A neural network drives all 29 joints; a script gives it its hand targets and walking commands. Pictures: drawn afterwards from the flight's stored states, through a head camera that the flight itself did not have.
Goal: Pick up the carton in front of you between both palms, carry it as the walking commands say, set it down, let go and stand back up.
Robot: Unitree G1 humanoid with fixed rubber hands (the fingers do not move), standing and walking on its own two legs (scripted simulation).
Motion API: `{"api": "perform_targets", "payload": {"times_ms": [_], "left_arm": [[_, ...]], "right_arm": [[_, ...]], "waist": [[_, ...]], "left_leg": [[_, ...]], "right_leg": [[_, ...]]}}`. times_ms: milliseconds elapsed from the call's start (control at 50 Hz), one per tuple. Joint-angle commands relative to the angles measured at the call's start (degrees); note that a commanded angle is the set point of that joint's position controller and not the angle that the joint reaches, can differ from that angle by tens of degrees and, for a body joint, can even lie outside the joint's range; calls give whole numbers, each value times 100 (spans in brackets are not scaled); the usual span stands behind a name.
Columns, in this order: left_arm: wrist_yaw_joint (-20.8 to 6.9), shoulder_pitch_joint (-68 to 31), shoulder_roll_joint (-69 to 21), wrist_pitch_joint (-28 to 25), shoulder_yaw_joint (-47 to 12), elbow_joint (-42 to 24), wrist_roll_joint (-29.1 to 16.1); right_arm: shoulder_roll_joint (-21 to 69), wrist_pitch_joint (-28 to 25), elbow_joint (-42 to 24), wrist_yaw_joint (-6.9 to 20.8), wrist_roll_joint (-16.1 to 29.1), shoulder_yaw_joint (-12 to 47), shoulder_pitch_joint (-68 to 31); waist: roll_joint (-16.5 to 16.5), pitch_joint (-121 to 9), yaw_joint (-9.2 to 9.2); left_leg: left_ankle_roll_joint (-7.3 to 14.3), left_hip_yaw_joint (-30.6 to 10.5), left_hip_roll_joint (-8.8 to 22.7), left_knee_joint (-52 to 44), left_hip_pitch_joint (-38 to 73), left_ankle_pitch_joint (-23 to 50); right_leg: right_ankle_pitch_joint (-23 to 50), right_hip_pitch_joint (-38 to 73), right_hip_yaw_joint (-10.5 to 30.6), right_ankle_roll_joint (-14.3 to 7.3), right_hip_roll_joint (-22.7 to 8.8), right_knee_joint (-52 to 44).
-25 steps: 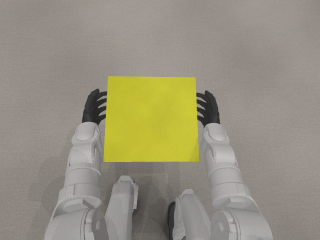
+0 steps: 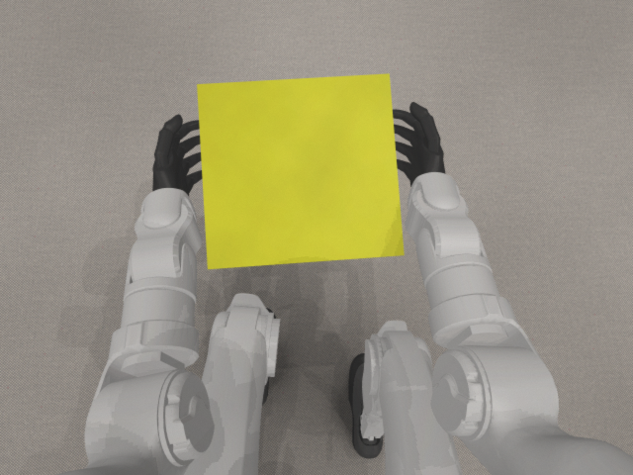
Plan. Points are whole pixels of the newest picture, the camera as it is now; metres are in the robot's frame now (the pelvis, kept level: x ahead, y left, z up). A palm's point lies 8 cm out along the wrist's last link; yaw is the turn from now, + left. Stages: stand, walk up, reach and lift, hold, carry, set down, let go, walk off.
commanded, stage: set down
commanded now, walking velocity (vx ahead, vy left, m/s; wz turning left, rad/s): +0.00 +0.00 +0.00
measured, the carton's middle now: (301, 190) +0.46 +0.08 -0.19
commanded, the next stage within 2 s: none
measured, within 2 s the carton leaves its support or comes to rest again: rests again in 1.50 s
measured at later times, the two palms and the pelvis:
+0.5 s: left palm (188, 194) +0.44 +0.25 -0.24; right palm (379, 180) +0.51 -0.04 -0.25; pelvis -0.02 -0.02 -0.10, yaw +1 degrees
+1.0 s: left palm (190, 197) +0.44 +0.25 -0.27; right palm (376, 187) +0.51 -0.04 -0.28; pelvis -0.02 -0.02 -0.12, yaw +0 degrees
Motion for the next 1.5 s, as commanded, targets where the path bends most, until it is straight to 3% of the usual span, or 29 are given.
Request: {"api": "perform_targets", "payload": {"times_ms": [0, 380, 460, 560, 680, 820, 1100, 1480], "left_arm": [[-1036, -3425, -4653, -72, -3034, -103, -509], [-1220, -4796, -3716, -235, -2331, 404, -740], [-1349, -4726, -3954, -220, -2183, 835, -957], [-1531, -4946, -4272, -181, -2360, 788, -1302], [-1636, -5033, -4139, -170, -2292, 895, -1338], [-1567, -4977, -3748, -277, -1918, 1227, -1148], [-1523, -4921, -3177, -532, -1330, 2052, -1125], [-1235, -4864, -1835, -753, -965, 2769, -932]], "right_arm": [[4886, -117, -111, 1032, 367, 2647, -3225], [4331, -109, 534, 949, 733, 2769, -4654], [4087, -194, 548, 911, 737, 2762, -4946], [4236, -202, 300, 853, 760, 2883, -5107], [4293, -177, 468, 894, 754, 2810, -5042], [4012, -250, 814, 983, 750, 2581, -5096], [3279, -399, 1075, 956, 490, 2355, -5129], [1892, -417, 1949, 931, -169, 1591, -4341]], "waist": [[396, -5645, 305], [-98, -5282, 763], [-178, -5091, 631], [-253, -5393, 421], [-260, -4808, 449], [-303, -4235, 581], [-594, -3618, 520], [-247, -2335, 58]], "left_leg": [[-298, 412, -815, -261, 5156, 1466], [-274, 708, -571, 1127, 3584, 1414], [-272, 677, -533, 1400, 3355, 1583], [-304, 717, -528, 1667, 3162, 1854], [-276, 709, -524, 1794, 2692, 1750], [-207, 657, -501, 1795, 2484, 1518], [-109, 516, -469, 1862, 1844, 1377], [-108, 300, -378, 1815, 1527, 662]], "right_leg": [[994, 692, -299, -74, 810, -929], [995, 297, -214, -99, 731, 273], [1130, 301, -222, -151, 682, 462], [1572, 727, -247, -178, 641, 634], [1491, 413, -202, -199, 624, 731], [1112, -79, -182, -222, 624, 764], [1042, -287, -110, -220, 488, 816], [603, -763, -22, -291, 332, 878]]}}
